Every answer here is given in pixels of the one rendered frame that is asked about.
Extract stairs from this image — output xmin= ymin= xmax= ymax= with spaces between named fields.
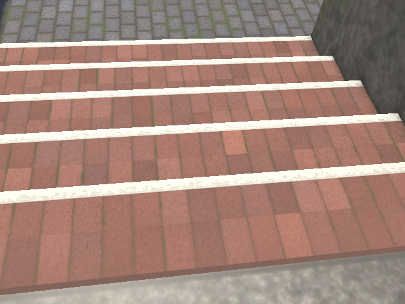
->
xmin=0 ymin=36 xmax=405 ymax=192

